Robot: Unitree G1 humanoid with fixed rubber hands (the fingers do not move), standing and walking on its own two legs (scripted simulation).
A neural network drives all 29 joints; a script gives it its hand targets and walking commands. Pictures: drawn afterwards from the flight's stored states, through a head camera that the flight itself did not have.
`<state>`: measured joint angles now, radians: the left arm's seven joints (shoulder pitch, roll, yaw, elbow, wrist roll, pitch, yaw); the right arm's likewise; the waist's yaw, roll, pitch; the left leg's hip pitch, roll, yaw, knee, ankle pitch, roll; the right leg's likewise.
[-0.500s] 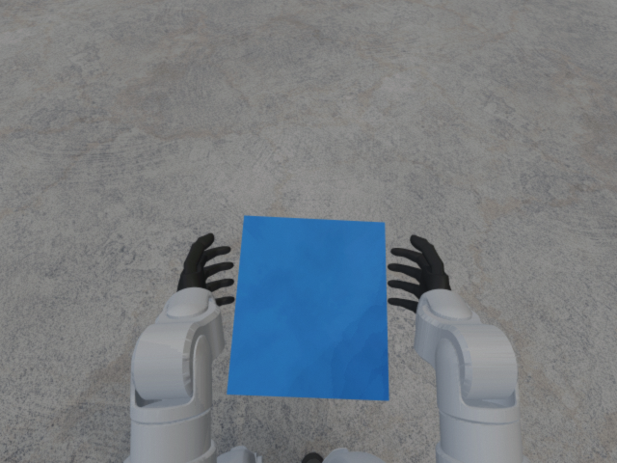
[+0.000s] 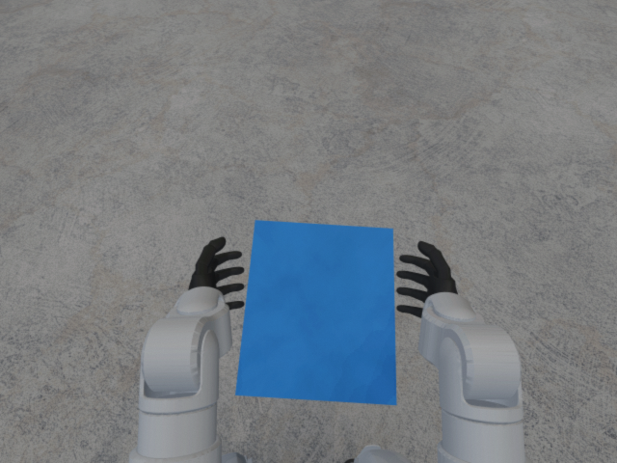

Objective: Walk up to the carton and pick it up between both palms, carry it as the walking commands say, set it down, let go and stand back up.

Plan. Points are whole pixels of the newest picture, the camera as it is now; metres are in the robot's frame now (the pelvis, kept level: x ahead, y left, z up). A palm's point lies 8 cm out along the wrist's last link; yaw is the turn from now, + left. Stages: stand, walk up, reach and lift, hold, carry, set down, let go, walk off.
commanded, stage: carry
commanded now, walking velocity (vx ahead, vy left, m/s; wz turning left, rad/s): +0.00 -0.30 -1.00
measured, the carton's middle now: (317, 312) +0.33 -0.01 -0.03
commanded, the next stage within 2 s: none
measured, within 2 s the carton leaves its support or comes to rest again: neither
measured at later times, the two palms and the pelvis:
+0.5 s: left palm (529, 288) +0.28 -0.23 +0.11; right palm out of the picture +0.14 -0.46 +0.10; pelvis -0.04 -0.21 -0.01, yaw -30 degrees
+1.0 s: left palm out of the picture +0.10 -0.50 +0.12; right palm out of the picture -0.12 -0.64 +0.12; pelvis -0.16 -0.34 +0.01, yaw -59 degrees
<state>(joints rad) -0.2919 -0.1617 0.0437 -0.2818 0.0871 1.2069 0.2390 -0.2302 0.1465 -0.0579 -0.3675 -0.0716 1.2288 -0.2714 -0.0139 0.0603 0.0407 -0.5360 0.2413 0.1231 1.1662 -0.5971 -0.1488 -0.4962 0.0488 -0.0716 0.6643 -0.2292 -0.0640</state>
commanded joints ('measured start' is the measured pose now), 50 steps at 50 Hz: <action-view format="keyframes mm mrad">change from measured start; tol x32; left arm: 1 -248 -1060 -469 -175 -311 -60 -236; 50 -280 -945 -553 -170 -356 16 -215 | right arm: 1 -398 1104 619 -180 403 -78 261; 50 -264 930 460 -66 271 -31 233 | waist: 1 18 -200 -523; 8 2 -141 -488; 10 -35 409 -489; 13 24 21 -376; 22 -2 256 -340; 26 14 -410 -383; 38 13 -170 -481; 41 -1 434 -419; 44 35 12 -336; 50 7 268 -292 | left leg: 1 -72 -66 -38 -19 79 31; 8 392 -99 -37 -555 231 129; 10 662 410 -405 -871 515 346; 17 485 269 97 -679 1063 153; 23 362 221 231 -370 793 57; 26 -214 -42 46 112 -259 -26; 38 361 -121 -43 -487 177 102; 41 544 519 -543 -863 583 365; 50 424 248 174 -624 1004 100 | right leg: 1 486 -204 299 -119 678 -141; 8 151 -125 382 -242 411 -11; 11 -255 -75 86 590 -274 114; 23 261 3 -151 -167 -104 94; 26 489 -338 469 -167 953 -145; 38 131 -124 366 -237 385 -19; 41 -275 -6 82 549 -323 110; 43 -224 -125 150 761 -238 88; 50 18 -80 -122 142 -201 106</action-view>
